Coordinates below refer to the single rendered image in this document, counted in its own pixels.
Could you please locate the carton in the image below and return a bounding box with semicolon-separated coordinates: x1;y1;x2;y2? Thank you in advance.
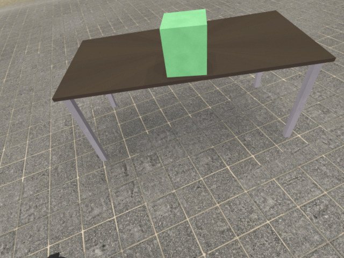
160;9;207;77

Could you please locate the table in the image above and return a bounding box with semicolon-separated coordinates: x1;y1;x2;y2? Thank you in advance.
52;10;336;161

